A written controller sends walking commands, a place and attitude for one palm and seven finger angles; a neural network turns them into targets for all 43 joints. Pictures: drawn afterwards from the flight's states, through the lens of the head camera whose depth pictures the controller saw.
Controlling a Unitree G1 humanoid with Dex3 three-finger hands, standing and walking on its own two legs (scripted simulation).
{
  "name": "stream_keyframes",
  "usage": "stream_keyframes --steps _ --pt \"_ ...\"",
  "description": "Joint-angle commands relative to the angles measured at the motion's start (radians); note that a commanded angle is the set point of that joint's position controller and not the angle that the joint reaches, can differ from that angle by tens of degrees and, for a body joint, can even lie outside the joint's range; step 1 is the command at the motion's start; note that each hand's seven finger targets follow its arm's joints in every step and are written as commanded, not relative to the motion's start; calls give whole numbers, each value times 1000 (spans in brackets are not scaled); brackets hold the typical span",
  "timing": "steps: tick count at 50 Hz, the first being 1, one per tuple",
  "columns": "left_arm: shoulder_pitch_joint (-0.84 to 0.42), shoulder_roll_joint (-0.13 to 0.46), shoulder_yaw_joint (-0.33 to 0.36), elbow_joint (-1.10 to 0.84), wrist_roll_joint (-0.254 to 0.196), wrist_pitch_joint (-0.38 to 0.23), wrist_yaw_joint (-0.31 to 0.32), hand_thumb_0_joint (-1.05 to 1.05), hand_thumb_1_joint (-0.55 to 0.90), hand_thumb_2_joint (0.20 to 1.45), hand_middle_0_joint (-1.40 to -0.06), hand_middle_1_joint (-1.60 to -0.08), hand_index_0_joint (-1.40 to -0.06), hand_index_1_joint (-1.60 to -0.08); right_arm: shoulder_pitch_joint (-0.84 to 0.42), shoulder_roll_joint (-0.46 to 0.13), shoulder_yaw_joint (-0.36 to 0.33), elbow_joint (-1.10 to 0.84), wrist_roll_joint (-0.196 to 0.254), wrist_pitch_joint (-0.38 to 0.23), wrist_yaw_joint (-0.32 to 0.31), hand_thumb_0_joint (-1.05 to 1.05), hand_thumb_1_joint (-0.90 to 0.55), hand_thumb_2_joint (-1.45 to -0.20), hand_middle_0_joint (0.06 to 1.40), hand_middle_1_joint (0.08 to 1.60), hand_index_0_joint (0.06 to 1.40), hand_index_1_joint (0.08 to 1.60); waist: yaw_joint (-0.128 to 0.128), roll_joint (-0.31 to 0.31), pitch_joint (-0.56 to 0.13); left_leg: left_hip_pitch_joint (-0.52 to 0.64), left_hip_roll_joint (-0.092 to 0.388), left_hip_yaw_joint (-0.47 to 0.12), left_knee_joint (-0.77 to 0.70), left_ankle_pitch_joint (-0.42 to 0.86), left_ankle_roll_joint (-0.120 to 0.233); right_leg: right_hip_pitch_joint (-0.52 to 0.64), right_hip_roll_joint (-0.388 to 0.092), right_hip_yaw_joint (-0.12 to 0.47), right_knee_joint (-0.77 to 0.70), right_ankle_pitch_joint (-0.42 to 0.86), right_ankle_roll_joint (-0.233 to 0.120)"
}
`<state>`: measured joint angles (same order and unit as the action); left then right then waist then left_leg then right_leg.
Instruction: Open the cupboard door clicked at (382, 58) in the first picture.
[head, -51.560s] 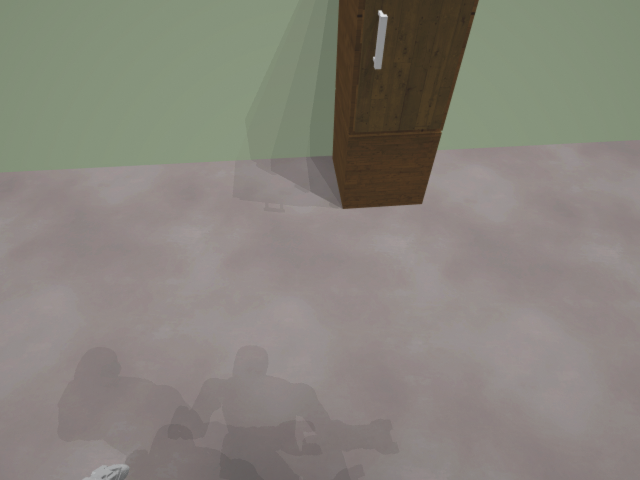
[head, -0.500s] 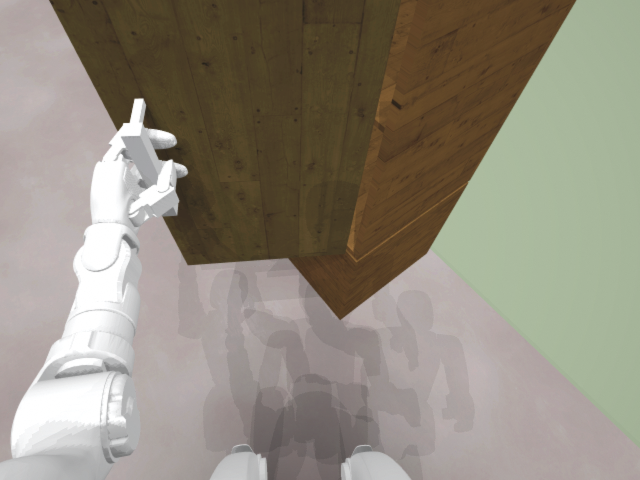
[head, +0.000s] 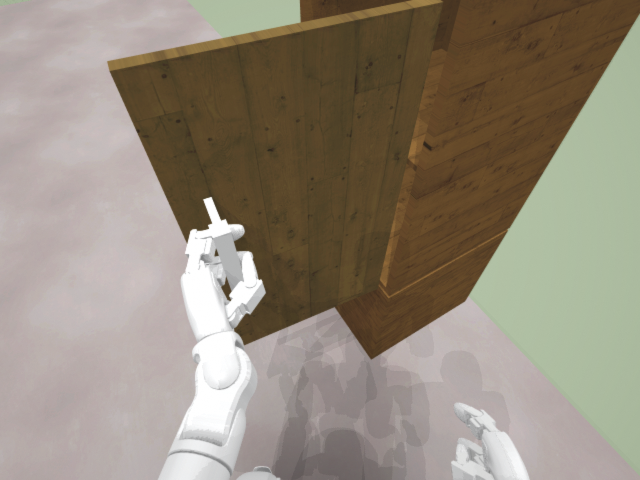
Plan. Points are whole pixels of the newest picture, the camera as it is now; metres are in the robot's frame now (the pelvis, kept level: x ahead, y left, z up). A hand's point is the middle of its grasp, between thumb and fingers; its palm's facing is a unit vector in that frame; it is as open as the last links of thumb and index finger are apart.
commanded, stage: pull the door open along its arc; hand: left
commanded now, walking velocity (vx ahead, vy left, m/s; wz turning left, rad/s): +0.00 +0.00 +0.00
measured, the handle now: (226, 254) +0.39 +0.14 +0.06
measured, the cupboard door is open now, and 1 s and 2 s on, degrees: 84 100 100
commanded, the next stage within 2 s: open thumb and fingers to let go in 0.38 s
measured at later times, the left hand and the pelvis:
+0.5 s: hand (299, 329) +0.28 +0.04 +0.07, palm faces +0.31 -0.95 -0.02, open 6.1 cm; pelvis +0.01 -0.03 +0.01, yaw +2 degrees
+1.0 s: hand (289, 332) +0.28 +0.05 +0.06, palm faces +0.33 -0.94 -0.01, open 12.5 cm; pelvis +0.00 -0.02 +0.00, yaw +3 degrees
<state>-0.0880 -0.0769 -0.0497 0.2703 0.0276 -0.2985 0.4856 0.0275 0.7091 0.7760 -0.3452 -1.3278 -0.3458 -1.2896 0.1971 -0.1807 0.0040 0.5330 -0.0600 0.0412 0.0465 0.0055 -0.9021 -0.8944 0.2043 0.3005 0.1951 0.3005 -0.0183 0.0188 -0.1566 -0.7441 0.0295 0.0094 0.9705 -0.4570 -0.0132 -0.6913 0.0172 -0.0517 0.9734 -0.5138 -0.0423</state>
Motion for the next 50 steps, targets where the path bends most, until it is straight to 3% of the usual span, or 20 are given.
stream_keyframes --steps 1,8,12,18,22,24,26,29,31,36,39,44,46,48,50 --pt "-122 -6 -67 -276 80 -30 75 0 900 900 -400 -1350 -400 -1350 -5 -110 -54 -123 -6 -21 -13 0 -900 -900 200 300 200 300 1 -63 -270 210 -34 3 -93 340 27 182 -11 21 -148 494 22" --pt "41 -94 -185 -344 80 0 53 0 900 900 -400 -1350 -400 -1350 -48 -88 -38 -147 0 -33 -30 0 -900 -900 200 300 200 300 -4 -104 -184 202 -36 -10 -110 290 27 204 -32 38 -195 509 35" --pt "138 -127 -235 -388 92 9 58 0 900 900 -400 -1350 -400 -1350 -65 -76 -29 -158 1 -57 -29 0 -900 -900 200 300 200 300 2 -82 -181 199 -43 -15 -106 265 26 212 -41 49 -208 496 36" --pt "394 -189 -305 -505 61 44 34 0 900 900 -400 -1350 -400 -1350 -86 -63 -19 -184 12 -93 -13 0 -900 -900 200 300 200 300 22 -93 -189 210 -50 -17 -109 288 23 271 -50 42 -209 591 43" --pt "277 -128 -236 -483 66 53 55 0 900 900 -400 -1350 -400 -1350 -70 -74 -17 -165 4 -99 -23 0 -900 -900 200 300 200 300 2 -127 -136 174 -55 -27 -89 260 20 229 -60 65 -218 594 57" --pt "122 -78 -182 -448 70 42 74 0 900 900 -400 -1350 -400 -1350 -70 -79 -17 -143 -3 -93 -33 0 -900 -900 200 300 200 300 -17 -128 -113 144 -56 -30 -73 227 19 185 -70 84 -220 544 63" --pt "135 -80 -171 -427 70 28 74 0 760 840 -390 -1335 -390 -1335 -76 -75 -20 -142 -6 -91 -38 0 -900 -900 200 300 200 300 -1 -127 -148 138 -60 -30 -69 220 18 200 -76 102 -223 523 64" --pt "172 -86 -184 -441 67 23 57 0 550 750 -375 -1313 -375 -1313 -61 -74 -26 -148 -2 -84 -38 0 -900 -900 200 300 200 300 8 -122 -213 147 -60 -26 -71 261 17 259 -81 107 -204 640 66" --pt "186 -97 -200 -453 61 23 44 0 410 690 -365 -1298 -365 -1298 -53 -75 -26 -152 1 -81 -37 0 -900 -900 200 300 200 300 3 -119 -216 160 -61 -23 -74 276 18 269 -82 96 -200 693 69" --pt "140 -119 -248 -465 77 7 35 0 60 540 -340 -1260 -340 -1260 -53 -84 -29 -154 3 -80 -37 0 -900 -900 200 300 200 300 -21 -112 -193 170 -53 -33 -65 262 25 203 -69 74 -189 593 59" --pt "122 -128 -269 -471 83 -6 34 0 -150 450 -325 -1237 -325 -1237 -59 -87 -31 -154 4 -88 -36 0 -900 -900 200 300 200 300 -20 -89 -203 177 -51 -35 -59 259 28 174 -61 61 -176 537 48" --pt "101 -129 -263 -457 75 -3 44 0 -500 300 -300 -1200 -300 -1200 -62 -86 -31 -158 7 -97 -37 0 -900 -900 200 300 200 300 -14 -109 -205 166 -51 -36 -59 240 28 165 -57 58 -181 483 46" --pt "119 -126 -253 -445 72 4 50 0 -500 300 -300 -1200 -300 -1200 -68 -84 -29 -161 8 -96 -39 0 -900 -900 200 300 200 300 -5 -104 -204 161 -53 -34 -61 233 26 170 -57 62 -187 469 44" --pt "130 -124 -245 -431 72 14 55 0 -500 300 -283 -1100 -283 -1100 -71 -82 -29 -160 9 -92 -39 0 -900 -900 200 300 200 300 3 -104 -198 164 -51 -33 -69 239 25 171 -52 52 -185 454 39" --pt "97 -142 -263 -433 76 19 62 0 -500 300 -267 -1000 -267 -1000 -76 -82 -28 -160 9 -93 -37 0 -900 -900 200 300 200 300 -7 -90 -191 173 -50 -32 -68 233 26 151 -48 46 -186 429 36"
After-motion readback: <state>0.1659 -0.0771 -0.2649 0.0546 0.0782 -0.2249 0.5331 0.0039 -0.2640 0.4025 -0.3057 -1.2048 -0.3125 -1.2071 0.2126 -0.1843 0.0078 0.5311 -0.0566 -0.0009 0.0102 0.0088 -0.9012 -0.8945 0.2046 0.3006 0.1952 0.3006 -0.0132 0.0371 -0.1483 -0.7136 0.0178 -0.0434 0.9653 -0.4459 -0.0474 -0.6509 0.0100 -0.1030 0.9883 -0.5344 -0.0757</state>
